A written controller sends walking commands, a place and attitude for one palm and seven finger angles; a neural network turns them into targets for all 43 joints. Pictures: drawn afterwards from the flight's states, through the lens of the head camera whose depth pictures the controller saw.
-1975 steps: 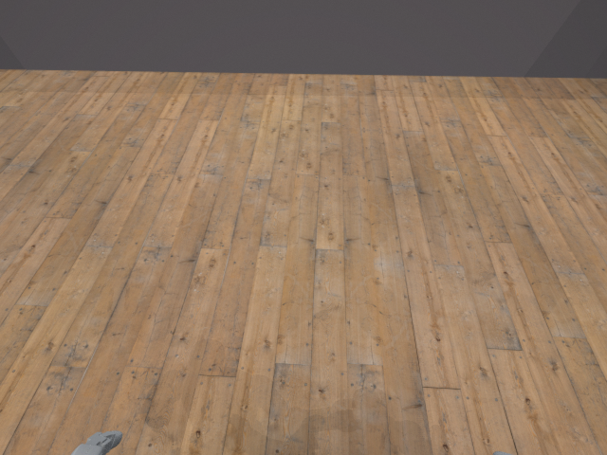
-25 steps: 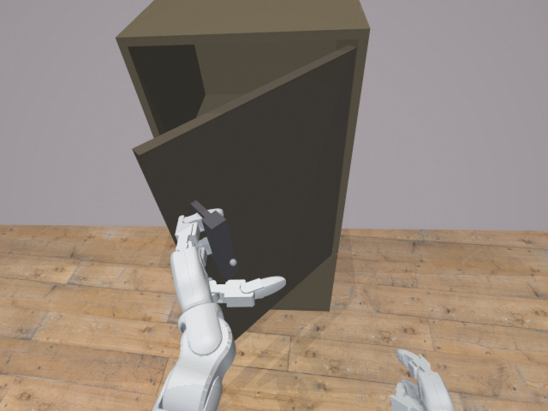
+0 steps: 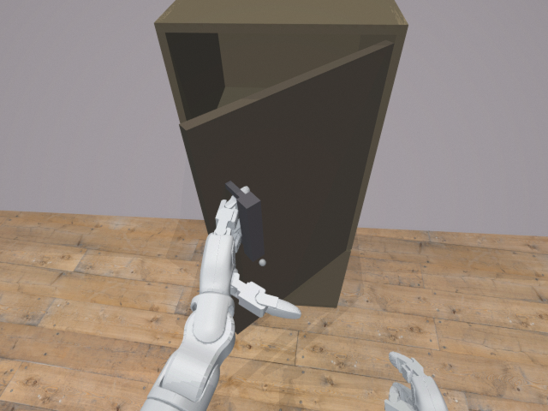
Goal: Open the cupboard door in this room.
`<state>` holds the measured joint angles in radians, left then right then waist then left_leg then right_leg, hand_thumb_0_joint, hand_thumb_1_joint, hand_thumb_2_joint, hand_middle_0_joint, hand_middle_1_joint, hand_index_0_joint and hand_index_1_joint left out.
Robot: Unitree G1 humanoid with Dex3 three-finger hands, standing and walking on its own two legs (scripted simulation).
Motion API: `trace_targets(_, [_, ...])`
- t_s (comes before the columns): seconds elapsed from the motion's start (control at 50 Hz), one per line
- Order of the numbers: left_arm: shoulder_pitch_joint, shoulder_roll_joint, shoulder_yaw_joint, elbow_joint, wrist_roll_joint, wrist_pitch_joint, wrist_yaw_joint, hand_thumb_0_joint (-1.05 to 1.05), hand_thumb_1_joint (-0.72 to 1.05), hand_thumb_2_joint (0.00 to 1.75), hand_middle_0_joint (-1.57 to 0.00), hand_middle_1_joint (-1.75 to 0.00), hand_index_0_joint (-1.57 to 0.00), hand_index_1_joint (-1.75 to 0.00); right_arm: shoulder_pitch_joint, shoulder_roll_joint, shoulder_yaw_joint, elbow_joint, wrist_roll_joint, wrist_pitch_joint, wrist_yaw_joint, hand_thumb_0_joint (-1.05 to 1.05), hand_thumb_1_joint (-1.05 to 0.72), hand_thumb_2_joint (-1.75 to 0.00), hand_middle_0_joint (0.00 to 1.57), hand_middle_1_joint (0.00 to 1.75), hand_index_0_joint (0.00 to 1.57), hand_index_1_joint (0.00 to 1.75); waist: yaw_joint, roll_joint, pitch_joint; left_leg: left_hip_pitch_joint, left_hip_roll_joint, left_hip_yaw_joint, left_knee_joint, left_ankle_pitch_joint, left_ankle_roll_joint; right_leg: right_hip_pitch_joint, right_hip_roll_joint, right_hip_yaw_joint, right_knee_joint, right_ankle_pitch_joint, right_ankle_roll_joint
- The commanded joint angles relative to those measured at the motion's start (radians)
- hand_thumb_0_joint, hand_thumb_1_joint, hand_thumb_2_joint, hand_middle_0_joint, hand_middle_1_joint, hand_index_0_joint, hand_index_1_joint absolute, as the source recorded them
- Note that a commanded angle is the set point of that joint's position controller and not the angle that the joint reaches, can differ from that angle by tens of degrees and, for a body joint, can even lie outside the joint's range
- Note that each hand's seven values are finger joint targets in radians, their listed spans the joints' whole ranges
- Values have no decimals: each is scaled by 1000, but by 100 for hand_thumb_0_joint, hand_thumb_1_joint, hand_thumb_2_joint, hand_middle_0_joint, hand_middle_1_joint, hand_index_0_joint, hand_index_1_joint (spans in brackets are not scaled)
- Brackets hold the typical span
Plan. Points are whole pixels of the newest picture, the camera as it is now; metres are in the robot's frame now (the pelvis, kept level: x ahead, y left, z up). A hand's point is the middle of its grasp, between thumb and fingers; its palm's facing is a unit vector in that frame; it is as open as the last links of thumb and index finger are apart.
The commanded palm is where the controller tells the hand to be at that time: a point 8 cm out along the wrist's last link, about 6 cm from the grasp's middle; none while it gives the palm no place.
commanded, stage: slide the hand sideways off the handle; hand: left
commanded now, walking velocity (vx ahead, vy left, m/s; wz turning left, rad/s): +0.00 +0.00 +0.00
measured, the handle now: (243, 221) +0.37 +0.08 +0.09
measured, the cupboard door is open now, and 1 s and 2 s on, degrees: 44 47 47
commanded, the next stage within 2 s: draw the hand back to the body in 1.06 s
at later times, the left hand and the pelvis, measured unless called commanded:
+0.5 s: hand (255, 282) +0.26 +0.05 +0.09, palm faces -0.07 -1.00 -0.02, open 16.3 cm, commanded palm +0.23 +0.11 +0.09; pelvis +0.01 +0.00 +0.00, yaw -2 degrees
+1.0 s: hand (212, 312) +0.22 +0.10 +0.09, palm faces +0.01 -1.00 -0.05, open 16.3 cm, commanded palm +0.18 +0.16 +0.09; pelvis +0.03 -0.02 -0.01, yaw +0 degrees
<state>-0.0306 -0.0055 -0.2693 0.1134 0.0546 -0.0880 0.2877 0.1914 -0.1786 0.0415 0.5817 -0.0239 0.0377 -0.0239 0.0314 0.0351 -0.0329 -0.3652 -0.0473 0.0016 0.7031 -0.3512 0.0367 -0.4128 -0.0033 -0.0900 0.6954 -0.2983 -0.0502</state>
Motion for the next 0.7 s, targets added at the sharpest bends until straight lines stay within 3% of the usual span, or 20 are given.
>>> trace_targets(0.0, [-394,-131,-149,-228,-87,-112,-248,0,-50,30,-15,-30,-15,-30,-108,-98,-17,-192,37,-95,-20,0,-90,-90,20,30,20,30,-74,-60,-145,63,44,-78,-129,54,-14,33,1,48,-104,27,0])
trace_targets(0.04, [-383,-123,-87,-236,-142,-91,-229,0,-50,30,-15,-30,-15,-30,-124,-103,-15,-191,45,-120,-22,0,-90,-90,20,30,20,30,-53,-78,-147,44,44,-94,-150,-18,-23,33,5,40,-108,-42,3])
trace_targets(0.08, [-310,-120,-52,-233,-154,-73,-191,0,-50,30,-15,-30,-15,-30,-130,-104,-16,-191,44,-136,-13,0,-90,-90,20,30,20,30,-29,-106,-146,30,48,-105,-169,-29,-30,41,7,29,-101,-54,5])
trace_targets(0.16, [-224,-103,-51,-312,-89,-66,-123,0,-50,30,-15,-30,-15,-30,-110,-102,-27,-198,36,-142,16,0,-90,-90,20,30,20,30,-13,-75,-188,46,58,-91,-160,55,-45,49,4,30,-73,2,3])
trace_targets(0.18, [-180,-92,-52,-318,-66,-66,-111,0,-50,30,-15,-30,-15,-30,-97,-103,-30,-201,32,-140,23,0,-90,-90,20,30,20,30,-5,-101,-199,41,60,-96,-160,78,-49,61,5,28,-67,13,1])
trace_targets(0.26, [-125,-67,-56,-380,-23,-65,-93,0,-50,30,-15,-30,-15,-30,-102,-99,-30,-222,27,-127,36,0,-90,-90,20,30,20,30,-9,-74,-167,27,60,-68,-141,84,-42,54,3,41,-76,17,-1])
trace_targets(0.34, [-26,2,13,-418,-39,-45,-101,0,-50,30,-15,-30,-15,-30,-130,-95,-15,-242,26,-103,23,0,-90,-90,20,30,20,30,14,-67,-132,-2,50,-48,-153,38,-30,91,0,59,-107,-18,-2])
trace_targets(0.42, [6,22,45,-466,-70,-25,-118,0,-50,30,-15,-30,-15,-30,-144,-94,-7,-252,27,-90,8,0,-90,-90,20,30,20,30,6,-74,-112,-7,43,-39,-151,22,-21,106,-4,74,-136,-34,4])
trace_targets(0.44, [44,34,64,-486,-78,-27,-122,0,-50,30,-15,-30,-15,-30,-141,-92,-9,-253,27,-93,5,0,-90,-90,20,30,20,30,10,-96,-121,0,45,-35,-146,37,-18,119,-2,77,-141,-17,6])
trace_targets(0.5, [151,44,80,-551,-100,-37,-154,0,-50,30,-15,-30,-15,-30,-125,-94,-12,-260,25,-103,3,0,-90,-90,20,30,20,30,13,-77,-166,14,43,-26,-129,112,-18,156,-3,81,-125,91,8])
trace_targets(0.6, [295,85,109,-596,-109,-50,-201,0,-50,30,-15,-30,-15,-30,-97,-104,-15,-267,24,-116,7,0,-90,-90,20,30,20,30,2,-64,-129,-12,39,-20,-102,144,-15,145,-5,89,-110,171,14])
trace_targets(0.68, [376,122,137,-651,-111,-68,-236,0,-50,30,-15,-30,-15,-30,-75,-112,-20,-279,21,-131,4,0,-90,-90,20,30,20,30,1,-54,-140,-26,33,-21,-77,168,-10,146,-7,101,-95,212,15])
